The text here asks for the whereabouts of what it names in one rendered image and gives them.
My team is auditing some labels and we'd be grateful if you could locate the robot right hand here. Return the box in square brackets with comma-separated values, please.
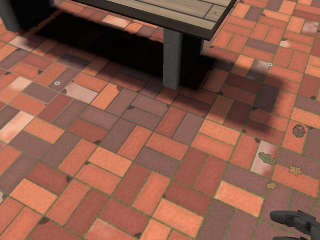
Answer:
[270, 210, 320, 240]

